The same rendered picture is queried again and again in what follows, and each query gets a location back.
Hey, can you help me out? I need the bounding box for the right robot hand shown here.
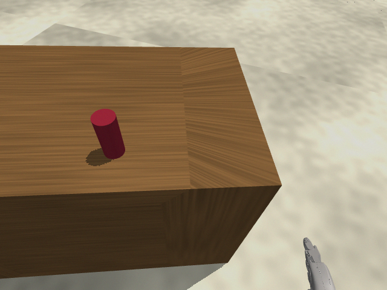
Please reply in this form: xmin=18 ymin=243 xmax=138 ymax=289
xmin=303 ymin=237 xmax=336 ymax=290

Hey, can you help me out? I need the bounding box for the can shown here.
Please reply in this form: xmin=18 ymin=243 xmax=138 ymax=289
xmin=91 ymin=109 xmax=125 ymax=159

